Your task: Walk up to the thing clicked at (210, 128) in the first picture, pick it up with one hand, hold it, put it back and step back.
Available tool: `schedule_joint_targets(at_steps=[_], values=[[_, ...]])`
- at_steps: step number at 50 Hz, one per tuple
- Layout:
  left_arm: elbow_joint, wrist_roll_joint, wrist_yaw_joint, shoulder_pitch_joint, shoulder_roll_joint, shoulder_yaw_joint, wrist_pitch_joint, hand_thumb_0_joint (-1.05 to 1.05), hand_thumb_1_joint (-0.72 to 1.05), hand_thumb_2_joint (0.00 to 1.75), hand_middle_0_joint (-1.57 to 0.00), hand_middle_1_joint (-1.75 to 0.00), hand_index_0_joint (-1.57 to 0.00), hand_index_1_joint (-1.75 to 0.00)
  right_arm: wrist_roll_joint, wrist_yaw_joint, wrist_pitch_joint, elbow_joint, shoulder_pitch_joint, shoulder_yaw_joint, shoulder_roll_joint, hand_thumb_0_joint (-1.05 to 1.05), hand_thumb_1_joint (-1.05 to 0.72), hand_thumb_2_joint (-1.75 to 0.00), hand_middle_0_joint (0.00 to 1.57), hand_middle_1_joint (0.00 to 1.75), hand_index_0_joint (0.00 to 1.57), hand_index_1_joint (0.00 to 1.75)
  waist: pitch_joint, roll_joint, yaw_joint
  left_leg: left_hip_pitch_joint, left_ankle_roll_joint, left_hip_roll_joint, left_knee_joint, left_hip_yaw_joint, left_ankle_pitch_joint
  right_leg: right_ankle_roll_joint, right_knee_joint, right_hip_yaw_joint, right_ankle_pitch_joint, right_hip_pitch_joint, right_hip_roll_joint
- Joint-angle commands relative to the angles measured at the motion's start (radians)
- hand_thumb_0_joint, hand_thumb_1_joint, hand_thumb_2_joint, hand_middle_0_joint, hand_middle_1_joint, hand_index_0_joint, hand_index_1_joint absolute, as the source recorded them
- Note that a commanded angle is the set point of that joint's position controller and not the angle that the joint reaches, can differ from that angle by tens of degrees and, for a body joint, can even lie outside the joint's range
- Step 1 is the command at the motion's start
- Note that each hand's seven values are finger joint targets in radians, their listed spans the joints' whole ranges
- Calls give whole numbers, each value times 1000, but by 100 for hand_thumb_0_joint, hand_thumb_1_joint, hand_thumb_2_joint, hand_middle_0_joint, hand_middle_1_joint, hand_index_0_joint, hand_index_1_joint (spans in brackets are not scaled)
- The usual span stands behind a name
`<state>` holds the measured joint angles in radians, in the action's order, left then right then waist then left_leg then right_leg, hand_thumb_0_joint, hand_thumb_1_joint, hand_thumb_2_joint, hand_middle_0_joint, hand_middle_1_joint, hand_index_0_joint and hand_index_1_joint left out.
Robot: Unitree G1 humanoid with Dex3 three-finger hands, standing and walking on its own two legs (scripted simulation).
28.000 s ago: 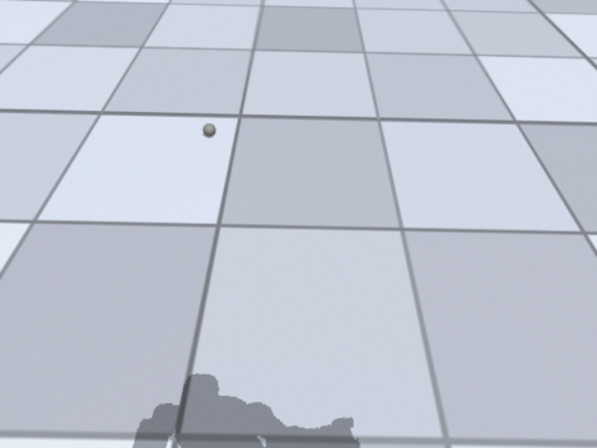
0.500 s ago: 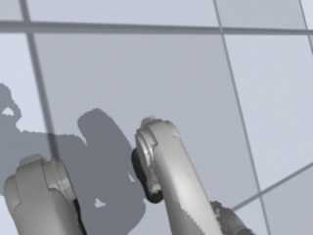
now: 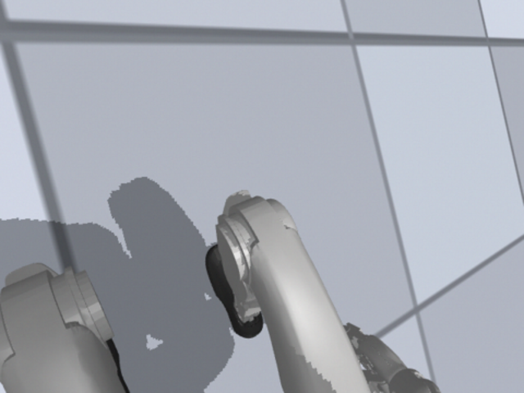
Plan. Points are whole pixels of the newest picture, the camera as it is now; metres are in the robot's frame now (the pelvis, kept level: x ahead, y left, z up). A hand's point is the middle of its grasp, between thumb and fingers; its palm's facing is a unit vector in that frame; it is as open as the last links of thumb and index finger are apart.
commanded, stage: rest palm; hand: left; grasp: from above
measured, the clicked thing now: out of the picture +0.49 +0.31 -0.28
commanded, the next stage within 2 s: close in 0.78 s
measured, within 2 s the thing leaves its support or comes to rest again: neither
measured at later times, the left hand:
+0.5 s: hand out of the picture +0.48 +0.31 -0.25, palm faces -0.44 -0.13 -0.89, open 13.4 cm
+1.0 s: hand out of the picture +0.47 +0.32 -0.26, palm faces -0.46 -0.14 -0.88, open 13.1 cm
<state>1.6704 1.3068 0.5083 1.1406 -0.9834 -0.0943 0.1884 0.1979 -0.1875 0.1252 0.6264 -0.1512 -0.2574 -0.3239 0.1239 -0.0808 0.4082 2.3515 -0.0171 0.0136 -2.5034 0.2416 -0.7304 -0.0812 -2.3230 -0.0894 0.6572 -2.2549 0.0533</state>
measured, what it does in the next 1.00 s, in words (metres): stands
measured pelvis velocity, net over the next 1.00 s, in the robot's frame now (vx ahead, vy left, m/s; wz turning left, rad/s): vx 0.00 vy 0.00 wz -0.03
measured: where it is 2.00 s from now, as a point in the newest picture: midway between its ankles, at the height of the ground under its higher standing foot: (179, 344)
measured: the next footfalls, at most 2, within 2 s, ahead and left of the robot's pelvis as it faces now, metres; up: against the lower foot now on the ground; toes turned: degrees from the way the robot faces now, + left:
none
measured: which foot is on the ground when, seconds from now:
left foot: down 0.00-1.00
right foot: down 0.00-1.00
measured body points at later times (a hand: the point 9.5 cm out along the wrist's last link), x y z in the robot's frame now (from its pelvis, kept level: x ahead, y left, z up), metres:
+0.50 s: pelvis +0.00 +0.00 +0.00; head +0.28 +0.13 +0.32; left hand +0.49 +0.32 -0.19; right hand +0.02 -0.25 -0.05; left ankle +0.06 +0.13 -0.28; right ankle +0.12 -0.14 -0.28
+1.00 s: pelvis +0.00 +0.00 +0.00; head +0.29 +0.13 +0.31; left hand +0.49 +0.32 -0.21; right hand +0.02 -0.25 -0.05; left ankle +0.06 +0.13 -0.28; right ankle +0.12 -0.14 -0.28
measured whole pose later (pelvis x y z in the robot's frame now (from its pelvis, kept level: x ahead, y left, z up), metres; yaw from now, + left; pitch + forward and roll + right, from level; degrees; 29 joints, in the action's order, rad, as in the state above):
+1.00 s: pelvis +0.00 +0.00 +0.00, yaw -2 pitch +29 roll -16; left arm 1.71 1.29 0.54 1.15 -1.08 -0.10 0.21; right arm 0.23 -0.22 0.18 0.61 -0.14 -0.32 -0.36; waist 0.20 -0.13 0.42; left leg 2.34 -0.01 0.01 -2.53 0.27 -0.73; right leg -0.08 -2.32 -0.12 0.64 -2.23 0.06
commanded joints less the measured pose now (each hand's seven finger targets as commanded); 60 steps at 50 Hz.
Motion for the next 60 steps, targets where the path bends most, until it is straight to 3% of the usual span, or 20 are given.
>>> schedule_joint_targets(at_steps=[1,5,8,9,11,14,18,19,26,27,29,33,34,38,44,46,48,54,56,60], values=[[-130,-17,48,267,-246,-25,-7,0,-47,99,-8,-106,-9,-105,1,5,4,27,-240,96,-324,0,-90,-90,20,30,20,30,-678,513,40,-550,27,-30,259,-113,308,103,170,-153,-304,378,22],[-108,-11,44,270,-243,-28,-2,0,-45,105,-10,-110,-11,-109,7,1,6,18,-238,93,-335,0,-90,-90,20,30,20,30,-652,496,59,-543,28,-30,251,-109,294,103,173,-157,-290,366,21],[-116,-23,36,311,-206,17,13,0,-47,102,-9,-110,-10,-108,8,2,15,9,-208,83,-336,0,-90,-90,20,30,20,30,-609,498,67,-521,27,-29,255,-104,228,106,182,-163,-238,325,20],[-96,-20,41,277,-255,-9,14,0,-46,103,-9,-110,-10,-109,6,5,13,20,-207,87,-341,0,-90,-90,20,30,20,30,-629,503,54,-533,27,-33,262,-100,219,105,182,-163,-231,343,24],[-86,-19,43,279,-261,-11,22,0,-46,103,-9,-110,-10,-109,8,7,14,12,-208,84,-349,0,-90,-90,20,30,20,30,-621,483,56,-516,27,-32,255,-95,210,104,178,-168,-224,335,22],[-76,-5,48,276,-255,-9,34,0,-46,102,-8,-111,-10,-110,17,3,13,13,-205,75,-346,0,-90,-90,20,30,20,30,-597,492,65,-527,20,-36,260,-81,213,105,169,-178,-221,314,21],[-115,-4,67,303,-250,14,43,0,-46,103,-9,-111,-10,-110,19,1,19,10,-199,70,-346,0,-90,-90,20,30,20,30,-654,538,61,-575,15,-38,256,-83,284,101,162,-177,-287,358,24],[-62,-2,69,270,-233,24,37,0,-47,102,-8,-110,-10,-109,21,-2,25,18,-200,69,-343,0,-90,-90,20,30,20,30,-623,519,64,-568,16,-38,251,-81,274,100,155,-178,-284,339,23],[-59,13,100,289,-267,7,22,0,-43,102,-10,-111,-11,-109,24,-13,37,14,-202,61,-360,0,-90,-90,20,30,20,30,-597,547,73,-566,10,-44,249,-72,298,100,143,-182,-292,317,22],[-48,6,104,278,-274,2,20,0,-44,102,-9,-110,-11,-109,23,-13,40,11,-191,58,-360,0,-90,-90,20,30,20,30,-591,534,63,-557,12,-44,255,-72,282,101,149,-181,-283,322,23],[-33,6,106,274,-262,7,11,0,-44,102,-9,-111,-11,-109,28,-18,49,12,-199,57,-359,0,-90,-90,20,30,20,30,-558,519,78,-531,18,-42,249,-83,242,98,158,-177,-261,325,25],[-104,-9,107,304,-301,-4,2,0,-45,102,-9,-110,-10,-109,20,-17,62,-3,-194,51,-366,0,-90,-90,20,30,20,30,-637,531,65,-545,23,-42,244,-89,279,95,171,-172,-295,383,27],[-53,-11,110,266,-309,-15,-6,0,-45,103,-9,-111,-11,-110,22,-18,59,3,-197,49,-370,0,-90,-90,20,30,20,30,-642,528,65,-563,18,-45,252,-79,290,98,164,-178,-300,388,25],[-36,-21,98,267,-310,-19,-6,0,-44,101,-9,-112,-10,-110,21,-14,59,2,-203,51,-375,0,-90,-90,20,30,20,30,-586,502,82,-508,22,-45,246,-76,240,99,171,-179,-259,366,26],[-71,-25,73,259,-303,-22,8,0,-42,107,-11,-115,-12,-114,23,-20,53,5,-204,38,-366,0,-90,-90,20,30,20,30,-579,529,79,-554,8,-52,246,-60,289,102,157,-187,-280,346,21],[-55,-28,66,233,-288,-9,14,0,-37,91,-10,-112,-15,-108,27,-20,48,1,-200,34,-360,0,-90,-90,20,30,20,30,-591,523,82,-569,11,-51,237,-65,306,99,165,-185,-295,369,24],[-73,-23,63,243,-285,0,27,0,-34,87,-11,-112,-16,-107,28,-21,47,4,-203,32,-364,0,-90,-90,20,30,20,30,-578,522,89,-558,11,-51,231,-64,310,97,164,-187,-302,370,23],[-75,-18,82,238,-307,4,49,0,-29,85,-14,-111,-19,-105,32,-17,41,3,-193,32,-374,0,-89,-90,20,30,20,30,-578,537,77,-569,8,-54,245,-60,293,97,167,-193,-290,373,27],[-68,-12,91,251,-281,22,50,0,-28,85,-15,-111,-20,-106,38,-20,46,8,-195,36,-375,0,-89,-90,20,30,20,30,-559,547,90,-568,8,-53,248,-62,276,97,161,-196,-282,358,28],[-88,-11,116,271,-309,10,45,0,-26,84,-17,-108,-22,-103,36,-19,55,6,-197,32,-383,0,-89,-90,20,30,20,30,-564,529,95,-549,15,-53,245,-63,273,91,174,-192,-293,375,26]])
